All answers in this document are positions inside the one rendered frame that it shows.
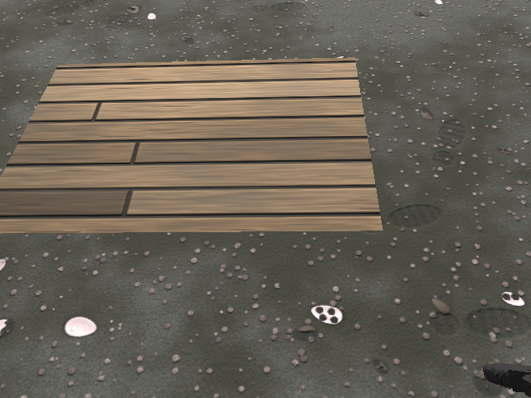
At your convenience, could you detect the robot right hand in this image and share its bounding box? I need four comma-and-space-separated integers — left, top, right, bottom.
483, 363, 531, 397

